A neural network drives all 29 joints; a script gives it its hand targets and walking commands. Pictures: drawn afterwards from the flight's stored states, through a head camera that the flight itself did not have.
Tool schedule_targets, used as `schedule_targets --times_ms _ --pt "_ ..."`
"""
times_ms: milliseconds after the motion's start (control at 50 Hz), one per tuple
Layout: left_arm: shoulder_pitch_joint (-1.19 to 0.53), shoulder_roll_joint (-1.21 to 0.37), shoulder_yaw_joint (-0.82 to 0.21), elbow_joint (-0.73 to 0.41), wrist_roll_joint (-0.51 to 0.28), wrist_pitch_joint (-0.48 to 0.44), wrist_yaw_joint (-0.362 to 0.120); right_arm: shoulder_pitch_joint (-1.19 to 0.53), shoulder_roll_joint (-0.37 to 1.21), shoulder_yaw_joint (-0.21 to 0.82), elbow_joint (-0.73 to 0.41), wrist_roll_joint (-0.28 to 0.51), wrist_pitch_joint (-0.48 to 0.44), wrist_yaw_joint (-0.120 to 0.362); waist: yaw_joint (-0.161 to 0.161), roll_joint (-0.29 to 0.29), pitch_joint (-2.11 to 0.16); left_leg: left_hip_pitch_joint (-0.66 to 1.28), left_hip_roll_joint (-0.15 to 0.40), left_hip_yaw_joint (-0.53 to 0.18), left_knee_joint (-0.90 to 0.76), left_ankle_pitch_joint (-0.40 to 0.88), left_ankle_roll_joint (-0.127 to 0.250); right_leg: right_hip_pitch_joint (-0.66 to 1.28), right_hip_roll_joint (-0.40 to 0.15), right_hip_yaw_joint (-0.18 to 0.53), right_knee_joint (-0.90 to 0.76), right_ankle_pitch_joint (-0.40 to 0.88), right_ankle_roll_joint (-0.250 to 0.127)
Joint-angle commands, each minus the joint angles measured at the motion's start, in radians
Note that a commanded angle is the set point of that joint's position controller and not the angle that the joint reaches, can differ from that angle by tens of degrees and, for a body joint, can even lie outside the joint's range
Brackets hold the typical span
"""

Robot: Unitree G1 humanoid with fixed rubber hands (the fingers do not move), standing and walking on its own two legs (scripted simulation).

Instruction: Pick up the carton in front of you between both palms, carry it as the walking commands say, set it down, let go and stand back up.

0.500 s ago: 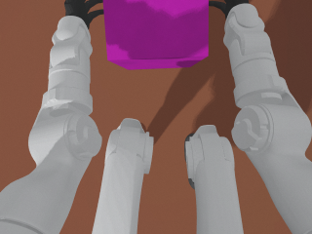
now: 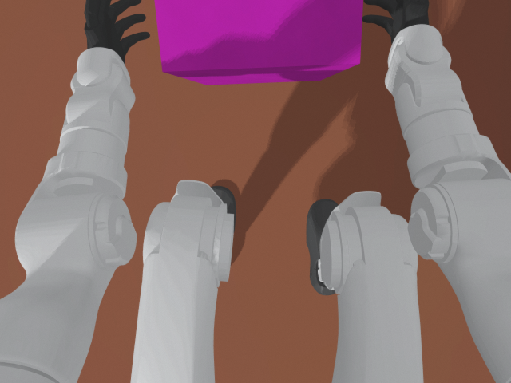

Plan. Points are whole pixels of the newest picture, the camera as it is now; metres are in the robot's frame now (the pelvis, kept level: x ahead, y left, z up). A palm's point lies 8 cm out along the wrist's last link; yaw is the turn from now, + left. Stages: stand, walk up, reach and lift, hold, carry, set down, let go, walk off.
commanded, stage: set down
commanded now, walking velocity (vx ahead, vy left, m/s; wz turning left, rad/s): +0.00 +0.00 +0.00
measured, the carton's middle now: out of the picture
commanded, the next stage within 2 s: let go in 1.14 s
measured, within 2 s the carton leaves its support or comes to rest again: neither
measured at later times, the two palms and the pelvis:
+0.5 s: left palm out of the picture +0.50 +0.25 -0.05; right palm out of the picture +0.55 -0.13 -0.05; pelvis +0.00 +0.00 +0.06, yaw +1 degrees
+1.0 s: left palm out of the picture +0.50 +0.26 +0.10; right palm out of the picture +0.55 -0.14 +0.10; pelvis +0.02 +0.00 +0.19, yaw +1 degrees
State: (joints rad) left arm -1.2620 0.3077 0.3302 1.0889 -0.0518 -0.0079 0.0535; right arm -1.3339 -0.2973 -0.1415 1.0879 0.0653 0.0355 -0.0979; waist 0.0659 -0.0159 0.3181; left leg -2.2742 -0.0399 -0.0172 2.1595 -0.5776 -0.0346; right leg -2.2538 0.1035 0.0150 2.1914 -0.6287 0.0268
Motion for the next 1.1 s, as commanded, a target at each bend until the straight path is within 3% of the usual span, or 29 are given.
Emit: schedule_targets --times_ms 0,60,140,180,260,320,380,460,560,680,800,940,1080 --pt "-0.264 0.188 -0.152 -0.144 -0.173 -0.029 0.011 -0.279 -0.132 0.100 -0.190 0.129 -0.028 -0.019 0.034 -0.055 -1.260 0.638 0.020 0.032 -0.089 0.535 -0.002 0.553 -0.041 -0.023 -0.116 0.478 0.011" --pt "-0.262 0.201 -0.171 -0.148 -0.209 -0.005 0.017 -0.277 -0.152 0.105 -0.204 0.156 -0.010 -0.027 0.046 -0.027 -1.262 0.669 0.025 0.035 -0.123 0.442 -0.003 0.544 -0.052 -0.036 -0.133 0.355 0.004" --pt "-0.246 0.234 -0.150 -0.193 -0.208 0.029 0.037 -0.275 -0.150 0.107 -0.231 0.150 0.028 -0.032 0.059 -0.047 -1.367 0.747 0.021 0.052 -0.180 0.370 0.000 0.638 -0.046 -0.054 -0.179 0.272 0.004" --pt "-0.237 0.237 -0.141 -0.229 -0.197 0.052 0.051 -0.276 -0.160 0.090 -0.262 0.137 0.052 -0.040 0.053 -0.050 -1.443 0.803 0.014 0.063 -0.210 0.345 0.002 0.676 -0.038 -0.067 -0.209 0.243 0.000" --pt "-0.249 0.195 -0.125 -0.269 -0.158 0.095 0.058 -0.277 -0.173 0.023 -0.282 0.090 0.088 -0.046 0.024 -0.011 -1.371 0.792 0.000 0.075 -0.288 0.248 0.006 0.620 -0.028 -0.087 -0.288 0.150 -0.014" --pt "-0.236 0.141 -0.125 -0.254 -0.133 0.107 0.046 -0.217 -0.152 -0.020 -0.212 0.058 0.097 -0.037 0.003 0.019 -1.259 0.750 -0.004 0.072 -0.337 0.224 0.003 0.544 -0.023 -0.088 -0.340 0.133 -0.021" --pt "-0.171 0.091 -0.110 -0.206 -0.100 0.101 0.032 -0.143 -0.108 -0.040 -0.136 0.032 0.084 -0.018 -0.002 0.020 -1.190 0.709 -0.008 0.064 -0.373 0.260 -0.002 0.493 -0.019 -0.080 -0.381 0.169 -0.016" --pt "-0.075 0.068 -0.072 -0.199 -0.057 0.085 0.021 -0.081 -0.078 -0.057 -0.134 0.010 0.057 0.000 0.014 0.016 -1.236 0.736 -0.019 0.060 -0.422 0.387 -0.007 0.509 -0.012 -0.073 -0.434 0.286 -0.005" --pt "-0.042 0.105 -0.032 -0.324 -0.039 0.085 0.013 -0.075 -0.079 -0.053 -0.273 0.000 0.058 0.001 0.043 -0.018 -1.403 0.817 -0.024 0.070 -0.497 0.473 -0.010 0.661 -0.004 -0.064 -0.513 0.373 -0.001" --pt "-0.034 0.146 -0.040 -0.440 -0.064 0.134 -0.011 -0.095 -0.093 -0.031 -0.420 0.004 0.122 -0.005 0.037 -0.073 -1.516 0.876 -0.028 0.091 -0.615 0.440 -0.006 0.890 0.001 -0.062 -0.634 0.387 -0.002" --pt "-0.004 0.123 -0.042 -0.419 -0.067 0.157 -0.040 -0.035 -0.075 -0.051 -0.394 -0.009 0.147 0.011 0.022 -0.044 -1.452 0.958 -0.028 0.087 -0.732 0.426 -0.007 0.920 -0.007 -0.057 -0.760 0.360 0.005" --pt "0.057 0.081 -0.017 -0.367 -0.010 0.132 -0.060 0.054 -0.047 -0.099 -0.328 -0.050 0.112 0.037 0.008 0.005 -1.370 1.074 -0.025 0.063 -0.868 0.497 -0.011 0.926 -0.013 -0.044 -0.903 0.411 0.007" --pt "0.111 0.059 0.012 -0.393 0.035 0.105 -0.068 0.099 -0.031 -0.111 -0.350 -0.071 0.082 0.056 0.013 -0.008 -1.367 1.197 -0.019 0.043 -1.005 0.585 -0.007 1.057 -0.019 -0.030 -1.038 0.508 0.009"
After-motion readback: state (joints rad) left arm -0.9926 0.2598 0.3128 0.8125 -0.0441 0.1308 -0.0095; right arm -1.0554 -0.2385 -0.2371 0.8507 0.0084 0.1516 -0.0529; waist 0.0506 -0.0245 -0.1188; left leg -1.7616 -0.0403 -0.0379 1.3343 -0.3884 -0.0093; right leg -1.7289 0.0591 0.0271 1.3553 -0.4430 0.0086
